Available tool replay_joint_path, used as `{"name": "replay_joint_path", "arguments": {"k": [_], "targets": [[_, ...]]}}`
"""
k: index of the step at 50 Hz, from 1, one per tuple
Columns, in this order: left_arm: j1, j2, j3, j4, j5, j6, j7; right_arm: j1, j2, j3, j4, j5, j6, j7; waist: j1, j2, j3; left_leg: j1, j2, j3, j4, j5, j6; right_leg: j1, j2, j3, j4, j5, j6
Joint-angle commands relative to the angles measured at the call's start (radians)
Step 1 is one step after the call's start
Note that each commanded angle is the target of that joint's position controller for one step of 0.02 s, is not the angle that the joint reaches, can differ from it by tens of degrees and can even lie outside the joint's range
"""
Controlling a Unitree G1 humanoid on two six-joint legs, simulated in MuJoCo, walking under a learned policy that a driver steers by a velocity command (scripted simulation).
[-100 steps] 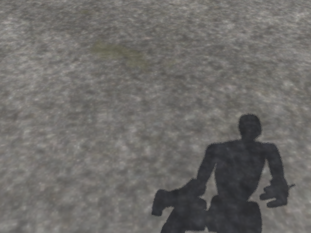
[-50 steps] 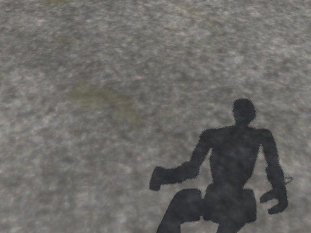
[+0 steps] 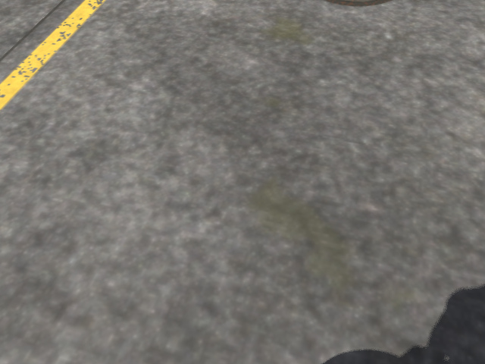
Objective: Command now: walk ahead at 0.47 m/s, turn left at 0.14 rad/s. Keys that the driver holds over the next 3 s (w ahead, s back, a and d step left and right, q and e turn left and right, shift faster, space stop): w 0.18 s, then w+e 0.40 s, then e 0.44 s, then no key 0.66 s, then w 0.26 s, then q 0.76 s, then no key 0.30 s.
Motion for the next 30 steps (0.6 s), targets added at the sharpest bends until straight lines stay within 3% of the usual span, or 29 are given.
{"name": "replay_joint_path", "arguments": {"k": [1,4,7,9,10,11,12,13,14,15,16,18,21,24,27,30], "targets": [[-0.033,0.183,0.034,-0.056,-0.009,-0.01,0.008,-0.155,-0.007,0.012,-0.114,0.003,-0.024,0.011,0.012,-0.147,0.054,-0.041,0.001,0.032,-0.184,0.127,-0.018,-0.005,-0.213,0.141,-0.136,0.198,-0.155],[0.024,0.195,0.033,-0.033,-0.018,-0.001,0.007,-0.217,-0.017,0.013,-0.134,0.014,-0.023,0.025,0.028,-0.147,0.062,0.038,-0.023,0.048,-0.281,0.184,-0.011,-0.001,-0.239,0.124,-0.127,0.226,-0.15],[0.042,0.207,0.036,-0.016,-0.024,0.012,0.01,-0.234,-0.048,0.005,-0.151,0.018,-0.024,0.036,-0.002,-0.152,0.07,0.079,-0.033,0.039,-0.342,0.138,0.03,0.069,-0.285,0.126,-0.086,0.318,-0.129],[0.027,0.222,0.039,-0.015,-0.026,0.021,0.013,-0.113,-0.096,-0.019,-0.119,0.011,-0.023,0.032,-0.089,-0.147,-0.009,0.287,-0.073,0.072,-0.388,0.117,0.074,0.076,-0.262,0.074,0.074,0.603,-0.098],[0.034,0.203,0.03,-0.019,-0.02,0.024,0.014,0.035,-0.139,-0.043,-0.075,0.008,-0.021,0.023,-0.159,-0.126,-0.101,0.519,-0.071,0.068,-0.395,0.121,0.103,-0.005,-0.213,0.046,0.258,0.65,-0.071],[0.032,0.148,0.006,-0.053,0.01,0.02,0.013,0.223,-0.215,-0.064,-0.046,-0.008,-0.015,0.008,-0.227,0.004,-0.261,0.835,0.141,-0.158,-0.357,0.122,0.167,-0.229,-0.153,0.016,0.582,0.347,-0.035],[0.154,0.032,-0.026,-0.062,-0.003,0.002,0.011,0.242,-0.261,-0.066,-0.033,-0.014,-0.009,0.014,-0.157,0.269,-0.392,1.04,0.359,-0.606,-0.497,-0.114,0.298,-0.54,0.007,0.028,0.89,-0.339,0.009],[0.089,0.156,0.005,-0.051,-0.031,-0.01,0.008,0.229,-0.162,-0.043,-0.035,-0.009,-0.011,0.016,-0.192,0.15,-0.308,0.952,0.332,-0.622,-0.557,-0.227,0.269,-0.631,-0.041,0.13,0.997,-0.349,0.0],[0.008,0.191,0.019,-0.081,-0.048,-0.015,0.006,0.16,-0.129,-0.029,-0.034,-0.004,-0.016,0.015,-0.176,0.116,-0.159,0.825,0.297,-0.46,-0.578,-0.174,0.23,-0.679,-0.082,0.112,1.0,-0.255,-0.01],[-0.028,0.178,0.019,-0.082,-0.042,-0.013,0.01,0.094,-0.105,-0.021,-0.036,-0.008,-0.021,0.017,-0.143,0.058,-0.091,0.699,0.251,-0.346,-0.609,-0.08,0.207,-0.641,-0.124,0.094,0.962,-0.168,-0.006],[-0.037,0.164,0.023,-0.081,-0.028,-0.006,0.013,0.044,-0.081,-0.016,-0.034,-0.014,-0.027,0.021,-0.113,0.054,-0.043,0.604,0.216,-0.262,-0.644,-0.009,0.195,-0.607,-0.147,0.093,0.916,-0.11,0.0],[0.0,0.117,0.021,-0.067,-0.028,0.023,0.013,-0.001,-0.054,-0.013,-0.021,-0.021,-0.045,0.024,-0.066,0.066,-0.017,0.496,0.18,-0.147,-0.708,0.079,0.185,-0.519,-0.17,0.097,0.887,-0.043,0.009],[-0.038,0.089,0.022,-0.091,-0.024,0.049,0.015,-0.005,-0.066,-0.022,0.012,-0.024,-0.063,0.018,-0.049,0.03,0.029,0.452,0.178,-0.033,-0.754,0.186,0.191,-0.566,-0.17,0.113,0.832,0.043,0.027],[-0.107,0.085,0.021,-0.12,-0.018,0.046,0.005,0.01,-0.083,-0.027,0.039,-0.028,-0.063,0.006,-0.06,0.008,0.055,0.476,0.163,0.065,-0.77,0.238,0.181,-0.608,-0.156,0.12,0.674,0.203,0.034],[-0.212,0.068,0.009,-0.158,-0.012,0.038,-0.016,0.031,-0.11,-0.032,0.057,-0.021,-0.056,-0.005,-0.097,-0.014,0.083,0.492,0.154,0.151,-0.785,0.26,0.162,-0.577,-0.143,0.047,0.504,0.317,0.026],[-0.316,0.058,0.0,-0.214,-0.009,0.036,-0.035,0.083,-0.132,-0.038,0.087,-0.01,-0.035,-0.013,-0.132,-0.036,0.122,0.592,0.18,0.197,-0.742,0.366,0.153,-0.616,-0.132,0.005,0.396,0.305,0.005]]}}
Next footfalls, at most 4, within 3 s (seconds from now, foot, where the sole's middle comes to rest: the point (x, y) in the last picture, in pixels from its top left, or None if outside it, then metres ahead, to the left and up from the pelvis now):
0.20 left None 0.28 0.15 -0.79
0.74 right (317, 348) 0.55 -0.10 -0.79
1.22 left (247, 307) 0.66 0.10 -0.79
1.48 right None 0.49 -0.12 -0.79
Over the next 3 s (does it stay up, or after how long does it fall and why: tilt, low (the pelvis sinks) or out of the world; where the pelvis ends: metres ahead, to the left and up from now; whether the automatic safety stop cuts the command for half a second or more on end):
stays up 0.71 -0.04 0.00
